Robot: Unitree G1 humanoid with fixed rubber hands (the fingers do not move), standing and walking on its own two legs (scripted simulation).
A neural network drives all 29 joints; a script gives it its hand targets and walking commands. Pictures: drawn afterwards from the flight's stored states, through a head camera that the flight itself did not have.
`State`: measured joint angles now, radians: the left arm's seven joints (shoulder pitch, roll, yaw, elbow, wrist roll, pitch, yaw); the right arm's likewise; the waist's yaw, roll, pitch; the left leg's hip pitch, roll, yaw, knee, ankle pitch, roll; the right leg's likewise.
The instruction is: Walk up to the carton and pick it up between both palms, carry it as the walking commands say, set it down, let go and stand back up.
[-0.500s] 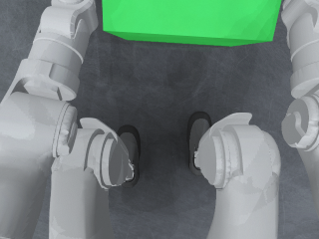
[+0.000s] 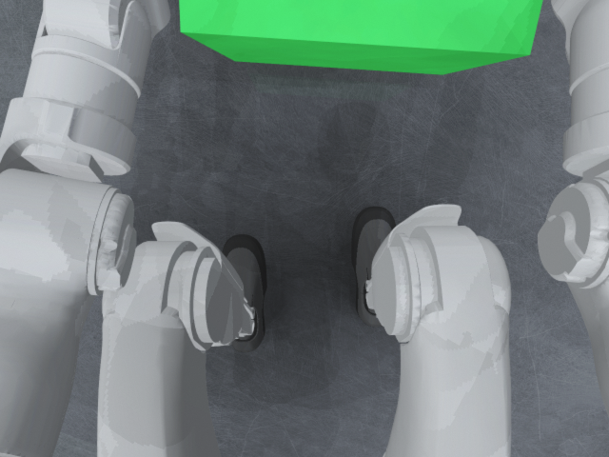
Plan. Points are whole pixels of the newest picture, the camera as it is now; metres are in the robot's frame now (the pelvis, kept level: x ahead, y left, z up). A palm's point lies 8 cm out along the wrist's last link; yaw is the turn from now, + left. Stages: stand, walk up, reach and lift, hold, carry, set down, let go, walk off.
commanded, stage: reach and lift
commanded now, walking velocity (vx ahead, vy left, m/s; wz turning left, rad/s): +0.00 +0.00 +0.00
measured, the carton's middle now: out of the picture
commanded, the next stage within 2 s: none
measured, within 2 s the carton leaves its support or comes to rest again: neither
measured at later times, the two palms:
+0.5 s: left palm out of the picture +0.57 +0.06 -0.07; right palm out of the picture +0.52 -0.30 -0.06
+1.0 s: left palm out of the picture +0.55 +0.05 +0.00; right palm out of the picture +0.49 -0.30 +0.00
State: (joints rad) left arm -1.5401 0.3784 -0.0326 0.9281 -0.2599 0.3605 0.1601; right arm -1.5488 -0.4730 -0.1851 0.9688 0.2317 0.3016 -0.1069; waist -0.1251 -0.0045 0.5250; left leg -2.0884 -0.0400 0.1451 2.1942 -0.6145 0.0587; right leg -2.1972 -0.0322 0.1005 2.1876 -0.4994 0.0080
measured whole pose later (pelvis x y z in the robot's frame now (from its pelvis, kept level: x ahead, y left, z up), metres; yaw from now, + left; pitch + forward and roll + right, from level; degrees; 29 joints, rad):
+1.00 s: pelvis -0.04 +0.00 +0.09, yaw -3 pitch +24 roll +6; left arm -1.50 0.30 0.25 0.76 0.00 0.56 0.07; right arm -1.50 -0.43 -0.19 0.80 0.11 0.48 -0.13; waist -0.12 0.00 0.52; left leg -1.79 -0.04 0.13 1.86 -0.49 0.05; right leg -1.90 -0.01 0.10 1.85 -0.38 0.01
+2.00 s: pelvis -0.04 +0.00 +0.20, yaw -6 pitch +15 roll +5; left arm -1.26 0.24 0.28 0.66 0.03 0.56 0.04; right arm -1.26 -0.33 -0.19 0.69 0.08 0.51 -0.15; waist -0.08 0.00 0.52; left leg -1.34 -0.04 0.11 1.52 -0.44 0.04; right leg -1.44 0.01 0.10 1.51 -0.33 0.01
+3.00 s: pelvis -0.03 +0.01 +0.32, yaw -9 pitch +4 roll +4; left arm -1.02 0.18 0.28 0.61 0.08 0.56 0.00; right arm -1.01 -0.21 -0.19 0.60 0.00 0.53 -0.17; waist -0.04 0.00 0.52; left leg -0.77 -0.04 0.09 0.99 -0.28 0.04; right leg -0.87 0.01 0.10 0.98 -0.18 0.01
